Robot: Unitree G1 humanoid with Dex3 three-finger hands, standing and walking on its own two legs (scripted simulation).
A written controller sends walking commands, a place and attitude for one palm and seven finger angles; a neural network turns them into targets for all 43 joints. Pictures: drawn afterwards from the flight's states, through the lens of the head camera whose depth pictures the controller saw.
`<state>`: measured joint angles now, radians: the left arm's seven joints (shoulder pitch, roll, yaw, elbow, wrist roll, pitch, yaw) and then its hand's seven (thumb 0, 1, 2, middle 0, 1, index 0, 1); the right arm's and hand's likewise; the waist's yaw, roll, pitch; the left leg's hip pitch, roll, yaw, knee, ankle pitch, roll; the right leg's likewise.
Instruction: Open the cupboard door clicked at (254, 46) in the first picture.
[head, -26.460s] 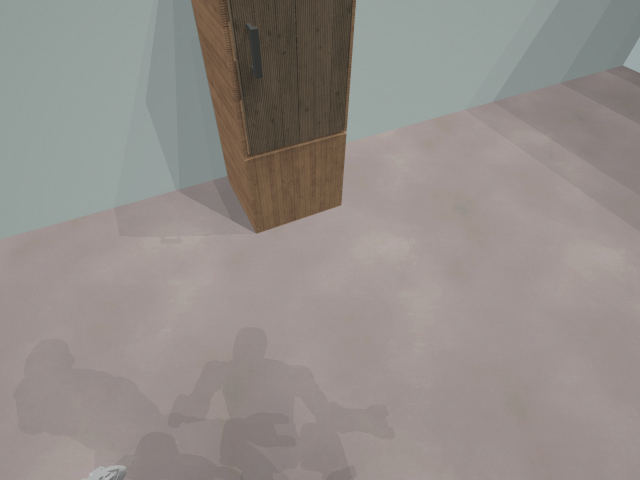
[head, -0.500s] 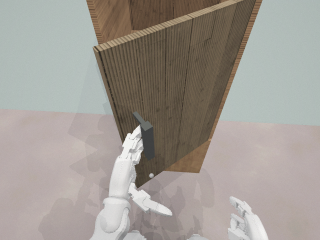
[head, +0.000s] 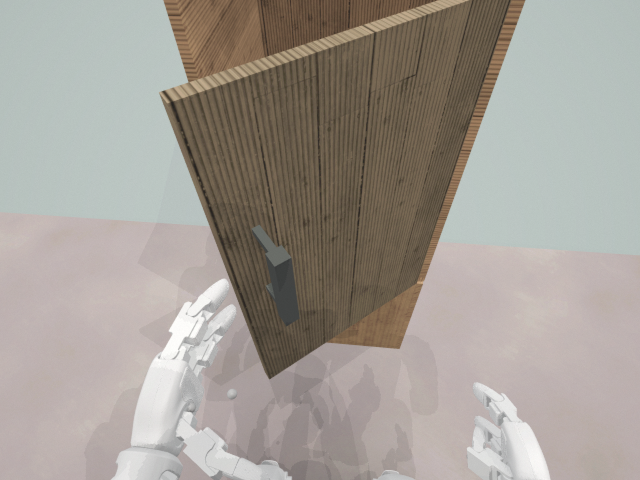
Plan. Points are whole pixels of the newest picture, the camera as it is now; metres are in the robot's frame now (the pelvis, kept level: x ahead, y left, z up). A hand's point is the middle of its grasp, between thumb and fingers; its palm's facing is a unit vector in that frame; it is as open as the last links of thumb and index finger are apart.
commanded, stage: slide the hand sideways off the handle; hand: left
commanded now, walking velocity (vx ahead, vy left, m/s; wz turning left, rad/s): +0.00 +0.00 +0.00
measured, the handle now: (275, 277) +0.34 +0.07 +0.09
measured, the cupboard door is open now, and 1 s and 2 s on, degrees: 40 40 40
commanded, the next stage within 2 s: draw the hand back to the body in 0.16 s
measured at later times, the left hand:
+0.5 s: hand (183, 392) +0.20 +0.14 +0.10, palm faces -0.07 -1.00 -0.06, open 16.3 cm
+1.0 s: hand (64, 375) +0.19 +0.23 +0.15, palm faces +0.22 -0.92 -0.32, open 14.5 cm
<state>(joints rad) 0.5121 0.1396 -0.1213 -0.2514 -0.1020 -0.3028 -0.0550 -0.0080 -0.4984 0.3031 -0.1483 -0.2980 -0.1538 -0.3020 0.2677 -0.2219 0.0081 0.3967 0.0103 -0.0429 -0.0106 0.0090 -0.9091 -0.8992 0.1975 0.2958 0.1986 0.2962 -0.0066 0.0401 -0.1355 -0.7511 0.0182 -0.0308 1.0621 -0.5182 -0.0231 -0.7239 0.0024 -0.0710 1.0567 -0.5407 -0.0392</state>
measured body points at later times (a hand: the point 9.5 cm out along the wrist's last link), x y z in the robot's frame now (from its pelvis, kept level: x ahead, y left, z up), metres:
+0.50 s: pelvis +0.00 +0.01 +0.01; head +0.02 +0.00 +0.46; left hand +0.20 +0.20 +0.11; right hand +0.17 -0.21 -0.06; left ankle +0.00 +0.13 -0.67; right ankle -0.01 -0.09 -0.67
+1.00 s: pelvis +0.01 +0.03 +0.05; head +0.00 +0.02 +0.50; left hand +0.18 +0.28 +0.17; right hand +0.20 -0.18 -0.02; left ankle +0.00 +0.13 -0.67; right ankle -0.01 -0.09 -0.67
